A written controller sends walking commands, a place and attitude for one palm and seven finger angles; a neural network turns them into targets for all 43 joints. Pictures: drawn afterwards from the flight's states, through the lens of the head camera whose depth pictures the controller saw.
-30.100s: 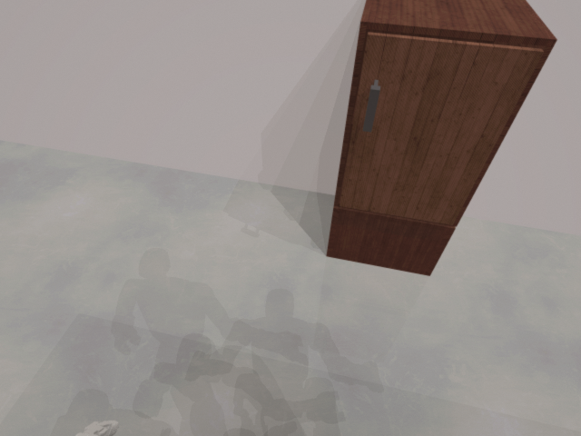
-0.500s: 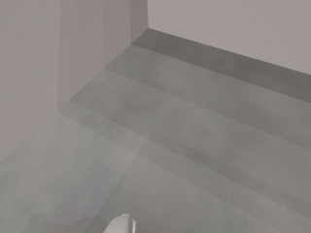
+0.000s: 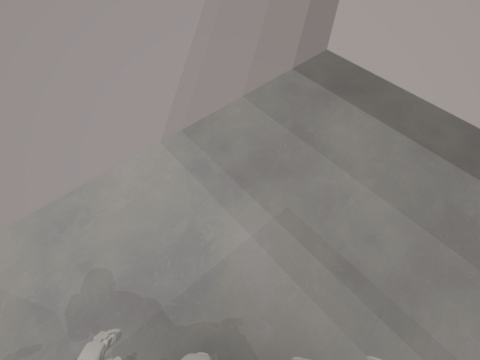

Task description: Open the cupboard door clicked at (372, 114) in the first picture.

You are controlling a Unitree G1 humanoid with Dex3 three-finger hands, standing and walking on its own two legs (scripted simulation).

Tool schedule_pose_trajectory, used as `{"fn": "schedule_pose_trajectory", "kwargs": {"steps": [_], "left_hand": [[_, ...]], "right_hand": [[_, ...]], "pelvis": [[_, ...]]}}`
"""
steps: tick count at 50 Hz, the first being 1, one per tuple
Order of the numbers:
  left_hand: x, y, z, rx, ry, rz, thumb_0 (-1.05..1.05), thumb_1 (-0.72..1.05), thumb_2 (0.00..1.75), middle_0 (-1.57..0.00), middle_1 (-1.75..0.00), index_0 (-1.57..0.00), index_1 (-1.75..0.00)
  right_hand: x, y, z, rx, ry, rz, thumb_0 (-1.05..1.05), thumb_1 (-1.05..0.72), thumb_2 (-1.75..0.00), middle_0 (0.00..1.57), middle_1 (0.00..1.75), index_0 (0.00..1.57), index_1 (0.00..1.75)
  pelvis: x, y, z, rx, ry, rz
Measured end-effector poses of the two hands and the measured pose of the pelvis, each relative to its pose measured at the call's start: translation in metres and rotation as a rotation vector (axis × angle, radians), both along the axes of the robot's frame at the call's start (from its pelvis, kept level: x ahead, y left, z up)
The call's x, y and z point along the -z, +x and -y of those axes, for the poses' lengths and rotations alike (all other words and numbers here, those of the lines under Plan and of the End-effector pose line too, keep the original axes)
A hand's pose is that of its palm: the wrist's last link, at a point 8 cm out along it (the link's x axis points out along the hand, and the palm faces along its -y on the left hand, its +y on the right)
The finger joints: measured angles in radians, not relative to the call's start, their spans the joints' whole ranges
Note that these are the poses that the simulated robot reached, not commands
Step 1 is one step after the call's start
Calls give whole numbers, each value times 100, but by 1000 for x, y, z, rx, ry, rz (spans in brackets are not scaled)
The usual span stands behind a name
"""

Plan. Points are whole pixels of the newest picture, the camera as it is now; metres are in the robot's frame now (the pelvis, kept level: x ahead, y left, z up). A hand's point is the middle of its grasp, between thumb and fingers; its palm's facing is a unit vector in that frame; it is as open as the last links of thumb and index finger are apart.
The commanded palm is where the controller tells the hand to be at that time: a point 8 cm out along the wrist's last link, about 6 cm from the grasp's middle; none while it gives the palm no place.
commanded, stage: turn to face it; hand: left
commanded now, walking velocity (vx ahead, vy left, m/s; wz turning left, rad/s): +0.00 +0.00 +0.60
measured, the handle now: out of the picture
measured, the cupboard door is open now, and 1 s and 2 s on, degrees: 42 42 42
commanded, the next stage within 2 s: none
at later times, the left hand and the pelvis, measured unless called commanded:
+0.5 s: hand out of the picture +0.00 +0.21 -0.18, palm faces +0.34 -0.91 -0.23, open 7.4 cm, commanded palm none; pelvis +0.02 +0.00 +0.00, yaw +19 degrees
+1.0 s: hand out of the picture +0.03 +0.15 -0.14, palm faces +0.57 -0.77 -0.27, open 7.4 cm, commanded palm none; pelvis +0.07 -0.06 +0.01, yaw +38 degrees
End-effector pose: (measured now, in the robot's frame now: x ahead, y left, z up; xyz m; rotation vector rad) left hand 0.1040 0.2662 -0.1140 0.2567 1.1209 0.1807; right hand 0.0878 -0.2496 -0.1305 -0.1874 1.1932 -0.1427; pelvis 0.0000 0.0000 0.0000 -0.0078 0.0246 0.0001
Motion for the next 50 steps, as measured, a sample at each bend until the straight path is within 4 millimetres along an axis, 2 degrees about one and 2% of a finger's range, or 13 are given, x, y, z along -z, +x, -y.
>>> {"fn": "schedule_pose_trajectory", "kwargs": {"steps": [4, 8, 11, 16, 20, 22, 25, 29, 35, 39, 42, 46, 50], "left_hand": [[-2, -12, 19, -35, 20, 12, 1, 91, 90, -20, -30, -20, -30], [-5, -35, 36, -98, -7, -39, 1, 91, 90, -20, -30, -20, -30], [-1, -51, 46, -145, -40, -69, 1, 90, 90, -20, -30, -20, -30], [15, -83, 46, -243, -86, -106, 1, 91, 90, -20, -30, -20, -30], [38, -111, 30, -328, -113, -142, 1, 91, 90, -20, -30, -20, -30], [43, -120, 21, -359, -111, -169, 1, 91, 90, -20, -30, -20, -30], [37, -121, 9, -393, -96, -168, 1, 91, 90, -20, -30, -20, -30], [22, -109, -1, -426, -80, -94, 1, 91, 90, -20, -30, -20, -30], [4, -90, 0, -461, -44, -14, 1, 91, 90, -20, -30, -20, -30], [-2, -78, 13, -483, -18, 20, 1, 91, 90, -20, -30, -20, -30], [-3, -77, 28, -506, 15, 49, 1, 91, 90, -20, -30, -20, -30], [-8, -92, 56, -560, 4, 14, 1, 91, 90, -20, -30, -20, -30], [-6, -112, 81, -632, -37, -27, 1, 90, 90, -20, -30, -20, -30]], "right_hand": [[12, 9, 19, -21, 13, -27, 1, -90, -90, 20, 30, 20, 30], [5, 23, 28, -57, 9, -51, 1, -91, -90, 20, 30, 20, 30], [-3, 38, 27, -98, 0, -61, 1, -91, -90, 19, 30, 20, 30], [-9, 74, 9, -209, -26, -48, 1, -91, -90, 19, 30, 19, 30], [-8, 109, -18, -303, -54, 21, 1, -91, -90, 19, 30, 19, 30], [-12, 119, -30, -337, -59, 53, 1, -91, -90, 19, 30, 19, 30], [-21, 122, -39, -369, -70, 65, 0, -91, -90, 20, 30, 20, 30], [-26, 120, -43, -406, -73, 31, 0, -90, -90, 20, 30, 20, 30], [-21, 121, -36, -441, -54, -22, 0, -90, -90, 20, 30, 20, 30], [-9, 128, -21, -459, -40, -59, 0, -90, -90, 20, 30, 20, 30], [6, 141, -8, -472, -26, -76, 0, -90, -90, 20, 30, 20, 30], [8, 162, -3, -516, -26, -93, 1, -90, -90, 20, 30, 20, 30], [0, 182, -11, -571, -27, -94, 1, -91, -90, 19, 30, 20, 30]], "pelvis": [[5, 3, 17, -54, 20, -1], [-5, 11, 24, -111, 35, 1], [-9, 17, 26, -155, 45, 1], [-6, 21, 21, -229, 37, 2], [9, 24, 8, -288, 23, 4], [10, 23, 5, -304, 21, 10], [3, 23, 4, -338, 1, 13], [-7, 26, 6, -382, -15, 9], [-11, 36, 17, -450, -19, 1], [-8, 45, 34, -503, -12, -7], [1, 54, 48, -539, 13, -17], [-4, 60, 54, -604, 25, -2], [-10, 67, 57, -663, 40, 0]]}}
